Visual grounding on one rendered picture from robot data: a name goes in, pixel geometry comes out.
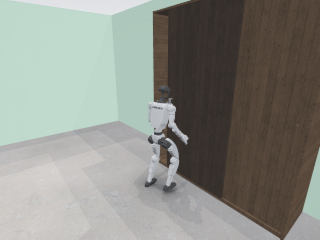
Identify left robot upper arm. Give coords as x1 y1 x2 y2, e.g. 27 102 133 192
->
148 102 154 122

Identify right robot thigh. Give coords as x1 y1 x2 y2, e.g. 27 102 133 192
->
160 138 179 165

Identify wardrobe door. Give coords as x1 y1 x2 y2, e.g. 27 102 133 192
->
222 0 320 233
167 0 245 199

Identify left robot shin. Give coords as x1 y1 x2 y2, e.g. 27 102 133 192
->
147 155 159 183

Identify right robot hand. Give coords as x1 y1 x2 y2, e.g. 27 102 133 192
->
180 134 189 145

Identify right robot upper arm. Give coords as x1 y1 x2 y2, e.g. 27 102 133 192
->
167 104 176 129

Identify robot right forearm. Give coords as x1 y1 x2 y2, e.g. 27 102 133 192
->
172 123 185 139

